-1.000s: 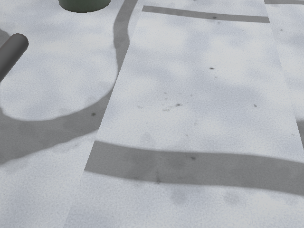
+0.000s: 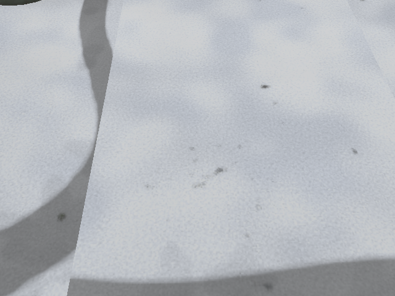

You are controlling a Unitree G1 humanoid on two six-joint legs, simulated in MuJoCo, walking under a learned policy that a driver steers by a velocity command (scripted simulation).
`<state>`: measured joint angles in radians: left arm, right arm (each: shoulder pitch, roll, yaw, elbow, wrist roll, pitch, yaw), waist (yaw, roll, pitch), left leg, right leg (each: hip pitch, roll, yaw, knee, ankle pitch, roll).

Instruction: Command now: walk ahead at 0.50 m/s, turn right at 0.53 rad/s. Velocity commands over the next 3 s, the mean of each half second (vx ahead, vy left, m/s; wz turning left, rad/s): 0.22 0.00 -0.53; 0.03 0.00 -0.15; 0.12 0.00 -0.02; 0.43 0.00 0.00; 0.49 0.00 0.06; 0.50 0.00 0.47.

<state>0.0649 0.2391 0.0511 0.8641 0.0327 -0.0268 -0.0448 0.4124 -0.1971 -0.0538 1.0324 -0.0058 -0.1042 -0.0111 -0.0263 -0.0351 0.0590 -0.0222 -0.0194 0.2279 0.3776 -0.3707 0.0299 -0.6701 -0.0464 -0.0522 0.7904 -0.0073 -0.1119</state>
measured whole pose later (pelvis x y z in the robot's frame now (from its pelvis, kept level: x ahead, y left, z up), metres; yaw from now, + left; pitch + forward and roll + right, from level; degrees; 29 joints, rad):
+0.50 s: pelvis +0.18 -0.03 +0.01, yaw -16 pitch +0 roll +0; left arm 0.27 0.26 0.06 0.89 0.01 0.01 0.00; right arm 0.13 -0.25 -0.04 0.82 -0.01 0.02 -0.02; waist 0.05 0.03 0.07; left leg -0.59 0.07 -0.04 0.92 -0.20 -0.05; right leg -0.20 0.17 0.09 0.39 -0.17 -0.13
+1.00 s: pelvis +0.23 +0.00 +0.01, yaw -20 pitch -1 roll +0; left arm 0.24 0.23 0.01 1.04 0.02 0.04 0.00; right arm 0.20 -0.22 0.02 0.91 0.00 0.01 -0.01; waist 0.02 -0.01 0.02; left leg -0.22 -0.02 0.02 0.44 -0.20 0.03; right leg -0.11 0.01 0.11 0.41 -0.29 0.03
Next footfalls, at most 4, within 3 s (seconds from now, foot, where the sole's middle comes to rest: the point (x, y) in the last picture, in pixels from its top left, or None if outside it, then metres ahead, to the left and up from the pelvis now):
0.10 right None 0.22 -0.07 -0.77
0.68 left None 0.32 0.07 -0.77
0.94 right None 0.18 -0.13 -0.77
1.98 right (262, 243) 0.63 -0.21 -0.77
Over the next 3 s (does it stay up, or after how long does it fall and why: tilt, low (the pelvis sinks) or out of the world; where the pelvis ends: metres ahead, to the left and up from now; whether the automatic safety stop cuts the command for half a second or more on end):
stays up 1.03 -0.23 0.01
